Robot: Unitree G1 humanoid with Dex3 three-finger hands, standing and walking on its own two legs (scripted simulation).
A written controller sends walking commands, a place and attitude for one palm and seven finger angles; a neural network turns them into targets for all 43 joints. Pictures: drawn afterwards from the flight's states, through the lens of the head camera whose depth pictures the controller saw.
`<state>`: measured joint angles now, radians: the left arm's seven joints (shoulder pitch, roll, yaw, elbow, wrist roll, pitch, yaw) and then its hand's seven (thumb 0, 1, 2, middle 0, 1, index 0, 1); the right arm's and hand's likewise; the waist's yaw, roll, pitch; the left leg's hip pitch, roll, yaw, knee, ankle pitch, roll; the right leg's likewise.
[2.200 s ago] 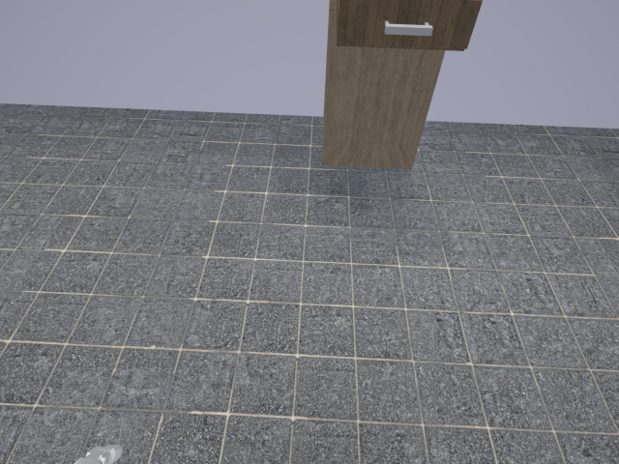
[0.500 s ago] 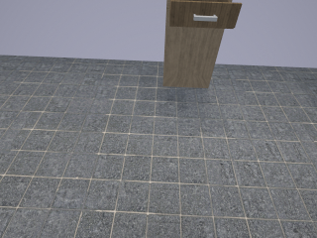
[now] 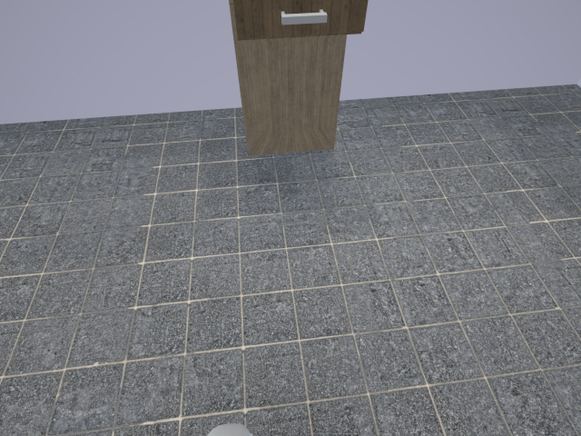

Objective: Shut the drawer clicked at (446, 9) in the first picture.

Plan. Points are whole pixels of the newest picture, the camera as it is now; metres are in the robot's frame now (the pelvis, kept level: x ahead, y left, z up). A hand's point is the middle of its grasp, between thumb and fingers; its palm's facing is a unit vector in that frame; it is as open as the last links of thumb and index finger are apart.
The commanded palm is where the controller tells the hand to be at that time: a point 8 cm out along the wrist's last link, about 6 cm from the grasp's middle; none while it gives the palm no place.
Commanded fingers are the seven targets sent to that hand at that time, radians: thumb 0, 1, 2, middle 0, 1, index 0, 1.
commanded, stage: walk to a spot facing it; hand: left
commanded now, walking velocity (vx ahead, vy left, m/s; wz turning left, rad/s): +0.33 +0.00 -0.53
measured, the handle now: (303, 15) +1.25 +0.08 +0.04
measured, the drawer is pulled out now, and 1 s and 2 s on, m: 0.29 0.29 0.29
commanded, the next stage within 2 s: turn to face it in 1.62 s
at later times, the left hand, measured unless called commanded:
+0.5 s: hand (164, 352) +0.27 +0.27 -0.18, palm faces -0.20 -0.96 -0.21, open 7.4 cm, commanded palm none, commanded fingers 0.00 0.90 0.90 -0.20 -0.30 -0.20 -0.30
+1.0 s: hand (305, 224) +0.58 +0.03 -0.16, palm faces -0.53 -0.84 -0.16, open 7.3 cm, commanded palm none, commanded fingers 0.00 0.90 0.90 -0.20 -0.30 -0.20 -0.30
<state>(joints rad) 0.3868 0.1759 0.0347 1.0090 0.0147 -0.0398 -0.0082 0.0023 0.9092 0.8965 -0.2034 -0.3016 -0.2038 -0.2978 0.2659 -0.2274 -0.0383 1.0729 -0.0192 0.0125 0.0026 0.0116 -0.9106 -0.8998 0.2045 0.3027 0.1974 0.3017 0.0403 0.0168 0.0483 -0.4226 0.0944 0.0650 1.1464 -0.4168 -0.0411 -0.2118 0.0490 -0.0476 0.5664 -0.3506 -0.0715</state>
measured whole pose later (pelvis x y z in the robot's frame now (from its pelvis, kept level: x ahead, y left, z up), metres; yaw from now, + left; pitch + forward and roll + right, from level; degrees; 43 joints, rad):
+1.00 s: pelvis +0.38 -0.05 +0.00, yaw -29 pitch -1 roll +0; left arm 0.09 0.17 0.04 0.96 0.01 -0.05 -0.01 0.00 0.91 0.90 -0.20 -0.30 -0.20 -0.30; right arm 0.43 -0.14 -0.04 1.12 -0.01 -0.01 -0.01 0.01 -0.91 -0.90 0.20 0.30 0.20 0.30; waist -0.08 0.00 0.10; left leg -0.36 0.17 0.10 1.23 -0.43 -0.04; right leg -0.34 0.00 -0.14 0.60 -0.25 -0.07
